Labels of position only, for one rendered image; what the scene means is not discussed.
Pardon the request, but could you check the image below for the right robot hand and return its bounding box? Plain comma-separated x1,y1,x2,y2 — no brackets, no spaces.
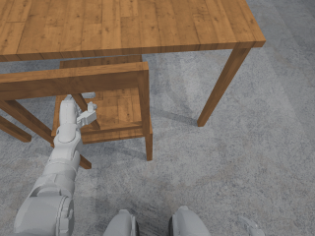
237,215,266,236

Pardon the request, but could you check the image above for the robot shin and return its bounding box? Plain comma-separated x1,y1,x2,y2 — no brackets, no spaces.
118,209,130,214
177,206,189,212

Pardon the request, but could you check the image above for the left robot shin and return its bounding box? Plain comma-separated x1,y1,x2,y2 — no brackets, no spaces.
118,209,130,214

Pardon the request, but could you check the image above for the left robot hand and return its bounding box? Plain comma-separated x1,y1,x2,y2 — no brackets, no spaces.
59,91,97,129

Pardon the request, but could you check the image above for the table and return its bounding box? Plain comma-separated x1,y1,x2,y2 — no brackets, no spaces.
0,0,266,143

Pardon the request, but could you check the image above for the right robot shin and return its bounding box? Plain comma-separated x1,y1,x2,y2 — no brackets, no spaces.
177,206,189,212

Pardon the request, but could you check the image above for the left robot upper arm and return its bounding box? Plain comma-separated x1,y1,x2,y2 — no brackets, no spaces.
7,195,75,236

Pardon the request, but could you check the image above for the left robot forearm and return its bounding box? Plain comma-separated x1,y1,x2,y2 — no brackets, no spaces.
13,123,84,234

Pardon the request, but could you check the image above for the chair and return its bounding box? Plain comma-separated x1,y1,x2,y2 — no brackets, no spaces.
0,54,153,170

